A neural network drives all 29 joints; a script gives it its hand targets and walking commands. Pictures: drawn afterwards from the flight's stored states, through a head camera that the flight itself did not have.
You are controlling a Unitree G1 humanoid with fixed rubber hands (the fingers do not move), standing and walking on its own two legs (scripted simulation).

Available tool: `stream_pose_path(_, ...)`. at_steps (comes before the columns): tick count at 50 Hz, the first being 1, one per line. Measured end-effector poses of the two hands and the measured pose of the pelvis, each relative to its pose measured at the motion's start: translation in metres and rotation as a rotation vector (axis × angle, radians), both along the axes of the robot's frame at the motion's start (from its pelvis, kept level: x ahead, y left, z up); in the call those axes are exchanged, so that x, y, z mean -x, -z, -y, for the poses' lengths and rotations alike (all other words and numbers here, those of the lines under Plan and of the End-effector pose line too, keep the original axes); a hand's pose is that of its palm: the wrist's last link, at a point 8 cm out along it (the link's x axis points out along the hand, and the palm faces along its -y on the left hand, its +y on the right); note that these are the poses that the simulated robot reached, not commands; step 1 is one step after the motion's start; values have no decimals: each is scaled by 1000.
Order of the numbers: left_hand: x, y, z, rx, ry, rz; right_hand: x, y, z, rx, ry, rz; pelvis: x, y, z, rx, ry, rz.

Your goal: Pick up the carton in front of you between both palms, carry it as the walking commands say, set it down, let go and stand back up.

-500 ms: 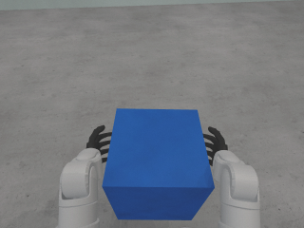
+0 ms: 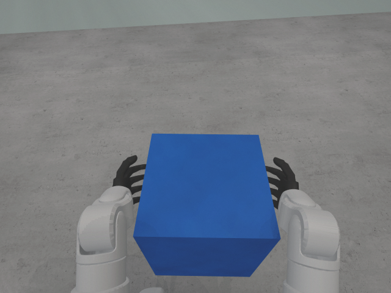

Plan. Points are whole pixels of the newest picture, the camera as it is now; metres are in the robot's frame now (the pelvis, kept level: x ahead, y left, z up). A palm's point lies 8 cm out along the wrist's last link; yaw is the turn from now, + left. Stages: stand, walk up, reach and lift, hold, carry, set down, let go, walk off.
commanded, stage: carry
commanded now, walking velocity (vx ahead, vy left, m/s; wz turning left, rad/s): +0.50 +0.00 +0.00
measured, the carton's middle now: (203, 209) +0.27 +0.00 +0.00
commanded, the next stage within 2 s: none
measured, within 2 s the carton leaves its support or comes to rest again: neither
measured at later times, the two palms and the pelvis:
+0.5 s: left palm (147, 86) +0.61 +0.17 +0.05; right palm (254, 91) +0.59 -0.13 +0.06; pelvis +0.34 +0.04 +0.00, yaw -5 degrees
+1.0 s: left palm (175, 23) +0.94 +0.11 +0.08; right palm (259, 23) +0.95 -0.19 +0.07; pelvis +0.67 -0.04 +0.00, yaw +0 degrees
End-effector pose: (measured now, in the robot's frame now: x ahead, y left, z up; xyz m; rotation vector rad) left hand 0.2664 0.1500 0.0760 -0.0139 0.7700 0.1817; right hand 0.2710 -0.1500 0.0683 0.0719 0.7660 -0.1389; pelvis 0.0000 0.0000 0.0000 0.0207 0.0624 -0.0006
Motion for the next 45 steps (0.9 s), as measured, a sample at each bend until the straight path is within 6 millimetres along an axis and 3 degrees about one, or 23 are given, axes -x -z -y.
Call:
stream_pose_path(10, -136, -27, 6, 6, 35, 91, -125, -27, 6, 10, 33, 92, -130, -7, -3, -9, 22, -10)
stream_pose_path(14, -199, -13, -1, 17, 55, 81, -183, -18, -1, 25, 50, 81, -195, 6, -13, 3, 31, -5)
stream_pose_path(18, -266, 17, -13, 45, 68, 53, -245, 4, -13, 56, 61, 52, -261, 25, -28, -2, 59, 13)
stream_pose_path(22, -314, 32, -18, 49, 86, -40, -288, 17, -18, 61, 77, -41, -305, 13, -37, 13, 79, 4)
stream_pose_path(27, -372, 21, -16, 46, 110, -42, -340, 6, -17, 66, 94, -44, -363, -4, -40, 37, 75, -14)
stream_pose_path(32, -434, 4, -12, 45, 98, 22, -407, -12, -13, 67, 80, 20, -429, -9, -32, 47, 62, -19)
stream_pose_path(37, -505, -9, 0, 40, 67, 97, -486, -22, -1, 56, 55, 96, -504, 1, -13, 36, 53, -9)
stream_pose_path(42, -585, -5, 22, 13, 42, 132, -574, -8, 22, 21, 37, 132, -586, 24, 14, 37, 25, 16)
stream_pose_path(45, -623, 2, 32, 7, 26, 66, -615, 1, 32, 4, 30, 65, -619, 18, 26, 33, 7, 9)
